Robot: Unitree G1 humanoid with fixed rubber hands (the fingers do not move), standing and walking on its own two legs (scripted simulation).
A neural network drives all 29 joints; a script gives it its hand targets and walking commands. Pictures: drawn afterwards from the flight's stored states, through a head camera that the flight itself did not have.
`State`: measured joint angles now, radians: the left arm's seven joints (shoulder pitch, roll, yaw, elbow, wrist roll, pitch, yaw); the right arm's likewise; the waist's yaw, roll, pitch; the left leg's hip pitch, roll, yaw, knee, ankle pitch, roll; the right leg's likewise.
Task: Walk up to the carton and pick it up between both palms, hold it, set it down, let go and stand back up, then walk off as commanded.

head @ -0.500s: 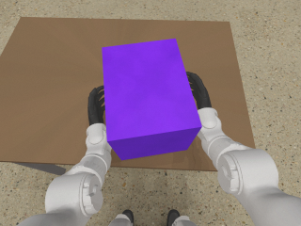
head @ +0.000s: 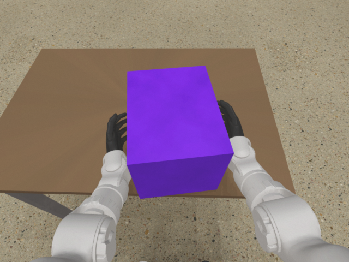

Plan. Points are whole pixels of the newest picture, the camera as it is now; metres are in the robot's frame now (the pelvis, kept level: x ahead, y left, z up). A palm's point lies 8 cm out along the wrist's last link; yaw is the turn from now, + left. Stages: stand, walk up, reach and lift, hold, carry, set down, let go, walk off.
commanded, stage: reach and lift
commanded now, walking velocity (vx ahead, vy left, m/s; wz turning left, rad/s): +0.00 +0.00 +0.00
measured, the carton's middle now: (172, 131) +0.42 +0.04 +0.01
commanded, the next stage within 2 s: hold in 2.00 s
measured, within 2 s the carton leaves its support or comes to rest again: neither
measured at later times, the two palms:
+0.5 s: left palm (103, 116) +0.38 +0.17 +0.13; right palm (248, 115) +0.39 -0.12 +0.12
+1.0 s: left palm (75, 109) +0.35 +0.19 +0.18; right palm (243, 110) +0.37 -0.09 +0.17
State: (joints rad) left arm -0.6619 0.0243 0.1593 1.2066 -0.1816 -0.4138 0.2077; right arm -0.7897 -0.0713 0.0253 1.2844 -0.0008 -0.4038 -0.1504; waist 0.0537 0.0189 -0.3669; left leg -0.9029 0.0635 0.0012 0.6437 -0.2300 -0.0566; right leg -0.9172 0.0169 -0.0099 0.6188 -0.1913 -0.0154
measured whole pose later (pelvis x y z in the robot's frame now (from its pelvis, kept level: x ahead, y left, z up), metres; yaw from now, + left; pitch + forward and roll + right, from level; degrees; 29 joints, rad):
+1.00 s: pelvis -0.03 +0.01 +0.02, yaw +1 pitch +2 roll +0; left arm -0.86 0.11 0.17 0.97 -0.02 0.29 0.16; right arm -0.80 0.01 -0.22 0.86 0.04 0.28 -0.18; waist 0.05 0.02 -0.17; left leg -0.41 0.04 -0.01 0.60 -0.22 -0.04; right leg -0.42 0.00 -0.01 0.58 -0.19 0.00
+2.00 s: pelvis -0.03 +0.01 +0.03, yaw +1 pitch +0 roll -1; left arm -0.79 0.10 0.17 0.65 0.05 0.50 0.15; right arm -0.79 0.00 -0.16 0.71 0.09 0.39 -0.20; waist 0.03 0.02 -0.12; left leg -0.33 0.04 -0.01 0.53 -0.20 -0.03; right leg -0.32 0.00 -0.01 0.48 -0.15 0.01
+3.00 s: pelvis -0.03 +0.01 +0.03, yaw +1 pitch -1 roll -1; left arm -0.79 0.09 0.17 0.55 0.09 0.59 0.13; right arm -0.78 0.00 -0.16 0.63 0.11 0.45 -0.21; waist 0.03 0.02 -0.12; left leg -0.31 0.03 -0.02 0.52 -0.19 -0.03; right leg -0.31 0.00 -0.01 0.47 -0.15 0.01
